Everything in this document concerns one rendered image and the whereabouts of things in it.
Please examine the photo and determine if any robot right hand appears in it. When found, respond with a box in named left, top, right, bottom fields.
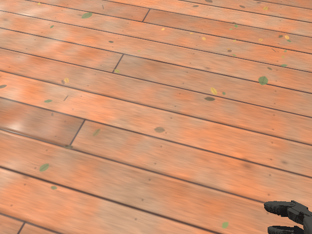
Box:
left=264, top=200, right=312, bottom=234

